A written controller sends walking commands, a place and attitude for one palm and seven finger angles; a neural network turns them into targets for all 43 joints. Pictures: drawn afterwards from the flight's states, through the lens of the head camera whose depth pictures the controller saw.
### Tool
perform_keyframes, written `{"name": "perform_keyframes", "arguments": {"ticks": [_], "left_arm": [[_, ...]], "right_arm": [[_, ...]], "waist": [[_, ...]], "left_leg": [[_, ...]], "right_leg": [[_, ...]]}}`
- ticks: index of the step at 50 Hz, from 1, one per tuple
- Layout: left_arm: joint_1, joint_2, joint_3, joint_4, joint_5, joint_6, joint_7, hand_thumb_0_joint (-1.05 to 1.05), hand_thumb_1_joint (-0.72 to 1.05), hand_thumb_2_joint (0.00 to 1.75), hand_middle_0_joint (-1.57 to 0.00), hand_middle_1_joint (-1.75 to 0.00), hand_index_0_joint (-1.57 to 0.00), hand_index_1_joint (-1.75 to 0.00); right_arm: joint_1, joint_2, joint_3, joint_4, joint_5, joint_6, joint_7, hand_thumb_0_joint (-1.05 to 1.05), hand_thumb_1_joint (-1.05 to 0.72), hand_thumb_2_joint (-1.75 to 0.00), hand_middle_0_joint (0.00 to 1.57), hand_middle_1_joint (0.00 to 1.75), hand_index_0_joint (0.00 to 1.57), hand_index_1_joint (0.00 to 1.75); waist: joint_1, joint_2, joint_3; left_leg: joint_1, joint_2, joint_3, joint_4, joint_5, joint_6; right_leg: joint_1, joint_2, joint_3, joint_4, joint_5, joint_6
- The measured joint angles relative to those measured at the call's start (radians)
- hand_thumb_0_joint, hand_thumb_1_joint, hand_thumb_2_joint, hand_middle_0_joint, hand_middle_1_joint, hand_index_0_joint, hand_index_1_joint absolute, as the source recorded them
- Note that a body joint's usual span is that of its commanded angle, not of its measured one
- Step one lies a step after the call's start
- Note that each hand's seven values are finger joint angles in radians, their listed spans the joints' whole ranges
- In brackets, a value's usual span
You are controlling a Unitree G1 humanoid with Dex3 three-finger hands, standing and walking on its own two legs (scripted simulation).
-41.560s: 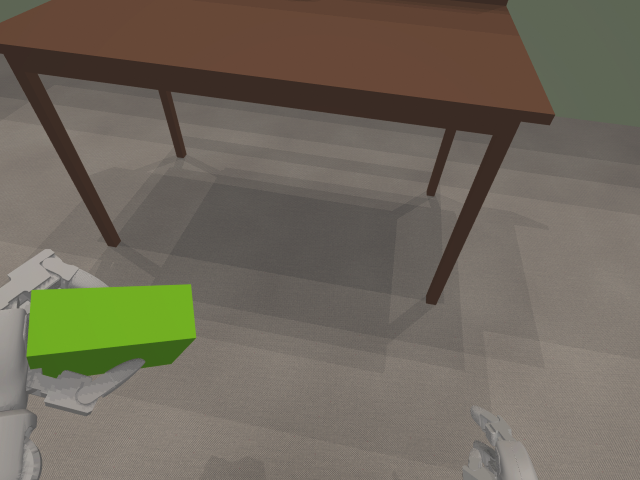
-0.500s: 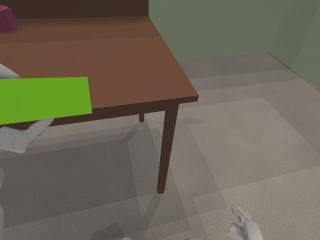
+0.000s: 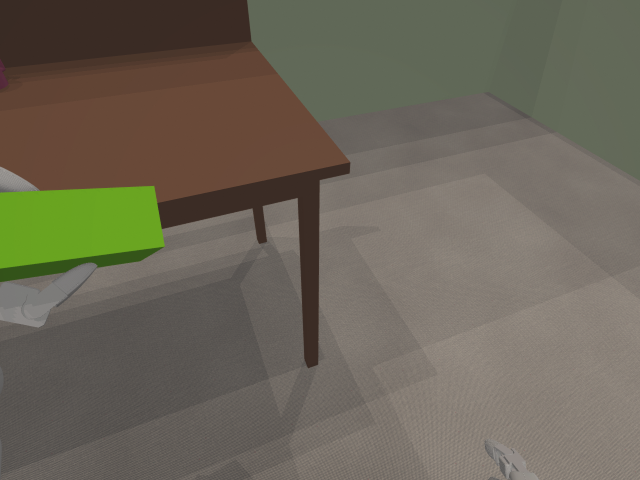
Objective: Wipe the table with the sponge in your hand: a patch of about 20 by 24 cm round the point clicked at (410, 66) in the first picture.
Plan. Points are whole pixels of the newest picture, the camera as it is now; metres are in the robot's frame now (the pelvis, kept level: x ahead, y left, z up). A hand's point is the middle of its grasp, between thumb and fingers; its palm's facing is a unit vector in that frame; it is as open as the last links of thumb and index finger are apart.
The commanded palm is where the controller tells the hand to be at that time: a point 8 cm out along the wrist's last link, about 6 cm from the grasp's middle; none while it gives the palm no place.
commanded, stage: stop stepping back and stand still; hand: left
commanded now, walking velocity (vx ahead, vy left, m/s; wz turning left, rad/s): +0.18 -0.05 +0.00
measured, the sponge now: (97, 233) +0.26 +0.21 +0.25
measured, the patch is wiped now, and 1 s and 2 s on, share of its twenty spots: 1.00 1.00 1.00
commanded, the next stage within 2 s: stand and wait in 1.22 s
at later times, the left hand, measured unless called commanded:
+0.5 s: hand (98, 240) +0.24 +0.20 +0.26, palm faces +0.44 -0.80 -0.40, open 9.7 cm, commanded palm +0.18 +0.25 +0.29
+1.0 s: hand out of the picture +0.20 +0.25 +0.27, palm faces +0.47 -0.83 -0.30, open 9.7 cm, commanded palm +0.15 +0.30 +0.29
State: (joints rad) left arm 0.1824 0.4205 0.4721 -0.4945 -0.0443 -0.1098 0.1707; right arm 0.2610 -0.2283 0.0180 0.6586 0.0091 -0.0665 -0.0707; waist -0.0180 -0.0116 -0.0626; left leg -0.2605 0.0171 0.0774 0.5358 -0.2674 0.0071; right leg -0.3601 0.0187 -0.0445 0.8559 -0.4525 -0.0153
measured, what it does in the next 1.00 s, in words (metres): steps on the spot: left foot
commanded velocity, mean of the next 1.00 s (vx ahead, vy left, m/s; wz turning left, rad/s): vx -0.01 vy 0.03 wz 0.00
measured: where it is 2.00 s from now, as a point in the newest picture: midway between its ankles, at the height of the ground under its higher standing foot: outside the picture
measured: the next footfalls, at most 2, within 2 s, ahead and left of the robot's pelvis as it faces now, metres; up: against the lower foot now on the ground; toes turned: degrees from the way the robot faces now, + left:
left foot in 0.48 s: +0.09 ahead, +0.12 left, +0.00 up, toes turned +2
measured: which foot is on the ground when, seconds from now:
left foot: down 0.00-0.10, up 0.12-0.46, down 0.48-1.00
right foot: down 0.00-1.00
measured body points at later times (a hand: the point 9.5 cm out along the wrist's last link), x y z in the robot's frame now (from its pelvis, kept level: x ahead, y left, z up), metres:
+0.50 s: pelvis +0.02 -0.02 +0.00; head +0.01 -0.04 +0.45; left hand +0.21 +0.24 +0.28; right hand +0.18 -0.28 -0.08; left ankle +0.05 +0.12 -0.73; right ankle +0.01 -0.08 -0.73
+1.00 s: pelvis -0.02 +0.02 +0.01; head -0.03 +0.03 +0.46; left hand +0.17 +0.29 +0.28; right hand +0.15 -0.19 -0.07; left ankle +0.05 +0.12 -0.73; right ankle +0.01 -0.07 -0.73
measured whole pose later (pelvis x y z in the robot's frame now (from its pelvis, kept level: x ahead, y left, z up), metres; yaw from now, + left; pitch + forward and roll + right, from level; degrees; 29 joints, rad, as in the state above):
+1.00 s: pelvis -0.02 +0.02 +0.01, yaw -1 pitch -2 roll -2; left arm 0.24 0.39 0.41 -0.59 -0.04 -0.16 0.14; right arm 0.21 -0.19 0.06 0.61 0.00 -0.07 -0.05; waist 0.02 0.03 -0.01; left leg -0.30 0.03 0.05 0.50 -0.17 0.03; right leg -0.21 0.04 -0.09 0.43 -0.19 -0.04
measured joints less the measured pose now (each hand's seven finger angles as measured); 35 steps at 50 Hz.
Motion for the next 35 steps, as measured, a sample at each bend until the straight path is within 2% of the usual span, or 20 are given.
{"name": "perform_keyframes", "arguments": {"ticks": [2,4,6,8,10,12,14,17,22,24,28,31,35], "left_arm": [[0.032,-0.012,-0.018,-0.039,0.001,0.004,0.0,-0.01,-0.51,1.09,-0.77,-1.37,-0.79,-1.39],[0.073,0.006,-0.023,-0.097,0.001,-0.001,-0.004,-0.01,-0.51,1.09,-0.77,-1.37,-0.79,-1.39],[0.086,0.032,-0.028,-0.148,0.009,-0.021,-0.014,-0.01,-0.51,1.09,-0.77,-1.37,-0.79,-1.39],[0.076,0.048,-0.032,-0.176,0.012,-0.049,-0.031,-0.01,-0.51,1.09,-0.78,-1.37,-0.8,-1.39],[0.066,0.06,-0.014,-0.178,0.007,-0.082,-0.038,-0.01,-0.51,1.09,-0.78,-1.36,-0.8,-1.38],[0.056,0.073,0.018,-0.149,-0.001,-0.105,-0.036,-0.01,-0.51,1.09,-0.78,-1.36,-0.8,-1.38],[0.036,0.082,0.04,-0.092,-0.006,-0.115,-0.032,-0.01,-0.51,1.09,-0.78,-1.36,-0.8,-1.38],[0.02,0.082,0.052,-0.005,-0.015,-0.103,-0.027,-0.01,-0.51,1.09,-0.78,-1.37,-0.8,-1.38],[0.08,0.035,0.015,-0.004,-0.02,-0.065,-0.034,-0.01,-0.51,1.09,-0.77,-1.37,-0.79,-1.39],[0.109,0.02,-0.014,-0.057,-0.015,-0.059,-0.04,-0.01,-0.51,1.09,-0.77,-1.37,-0.79,-1.39],[0.124,0.026,-0.046,-0.169,-0.003,-0.077,-0.045,-0.01,-0.51,1.09,-0.78,-1.37,-0.8,-1.39],[0.112,0.061,-0.013,-0.213,0.001,-0.092,-0.035,-0.01,-0.51,1.09,-0.78,-1.36,-0.8,-1.38],[0.052,0.089,0.035,-0.183,-0.008,-0.1,-0.023,-0.01,-0.52,1.09,-0.78,-1.36,-0.8,-1.38]], "right_arm": [[0.004,0.007,0.006,-0.002,-0.003,-0.015,0.008,0.01,-0.91,-0.9,0.2,0.3,0.2,0.3],[0.007,0.015,0.013,-0.014,-0.009,-0.021,0.013,0.01,-0.91,-0.9,0.2,0.3,0.2,0.3],[-0.003,0.019,0.009,-0.011,-0.011,-0.018,0.017,0.01,-0.91,-0.9,0.21,0.3,0.2,0.3],[-0.022,0.022,0.005,0.022,-0.012,-0.009,0.021,0.01,-0.91,-0.9,0.21,0.3,0.2,0.3],[-0.032,0.025,0.0,0.042,-0.011,-0.002,0.025,0.02,-0.91,-0.9,0.21,0.3,0.2,0.3],[-0.036,0.024,-0.004,0.039,-0.007,0.005,0.024,0.02,-0.91,-0.9,0.21,0.3,0.21,0.3],[-0.039,0.018,-0.008,0.027,-0.001,0.012,0.021,0.02,-0.91,-0.9,0.21,0.3,0.21,0.3],[-0.047,0.003,-0.012,0.005,0.01,0.019,0.02,0.02,-0.91,-0.9,0.21,0.3,0.2,0.3],[-0.064,-0.026,-0.024,-0.03,0.02,0.018,0.029,0.01,-0.91,-0.9,0.21,0.3,0.2,0.3],[-0.069,-0.034,-0.029,-0.042,0.019,0.014,0.031,0.01,-0.91,-0.9,0.21,0.3,0.2,0.3],[-0.089,-0.03,-0.037,-0.05,0.016,0.002,0.03,0.01,-0.91,-0.9,0.2,0.3,0.2,0.3],[-0.107,-0.019,-0.033,-0.064,0.016,-0.005,0.03,0.01,-0.91,-0.9,0.2,0.3,0.2,0.3],[-0.114,0.003,-0.019,-0.065,0.018,-0.009,0.028,0.01,-0.91,-0.9,0.2,0.3,0.2,0.3]], "waist": [[-0.005,0.004,0.014],[-0.01,0.006,0.025],[-0.006,0.021,0.041],[0.005,0.02,0.053],[0.015,0.01,0.052],[0.015,0.005,0.048],[0.009,0.008,0.047],[0.002,0.015,0.051],[0.005,0.023,0.069],[0.007,0.026,0.079],[0.019,0.009,0.111],[0.035,0.012,0.131],[0.047,0.03,0.121]], "left_leg": [[0.014,0.008,0.0,-0.024,0.016,-0.011],[0.001,0.017,0.0,0.002,0.003,-0.02],[-0.061,0.032,-0.024,0.143,-0.106,-0.009],[-0.14,0.015,-0.062,0.351,-0.149,-0.008],[-0.194,0.0,-0.071,0.483,-0.119,-0.014],[-0.219,-0.003,-0.064,0.515,-0.074,-0.02],[-0.213,0.003,-0.051,0.458,-0.036,-0.022],[-0.16,0.009,-0.028,0.288,-0.008,-0.013],[-0.063,0.006,-0.013,0.103,0.049,0.01],[-0.033,0.012,-0.021,0.064,0.104,0.011],[-0.02,0.021,-0.039,0.027,0.02,-0.033],[-0.034,0.032,-0.039,0.036,0.035,-0.028],[-0.041,0.038,-0.041,0.03,0.044,-0.017]], "right_leg": [[0.02,-0.004,-0.023,-0.078,0.004,0.001],[0.072,-0.006,-0.043,-0.221,0.03,-0.006],[0.075,0.011,-0.063,-0.256,0.144,-0.057],[0.08,0.02,-0.071,-0.259,0.151,-0.091],[0.099,0.021,-0.063,-0.293,0.157,-0.101],[0.121,0.017,-0.053,-0.331,0.173,-0.1],[0.141,0.01,-0.049,-0.355,0.182,-0.096],[0.16,0.0,-0.043,-0.355,0.175,-0.09],[0.159,0.002,-0.031,-0.308,0.142,-0.078],[0.15,0.013,-0.039,-0.285,0.128,-0.075],[0.136,0.021,-0.058,-0.272,0.125,-0.068],[0.138,0.033,-0.057,-0.301,0.153,-0.061],[0.147,0.041,-0.058,-0.344,0.189,-0.053]]}}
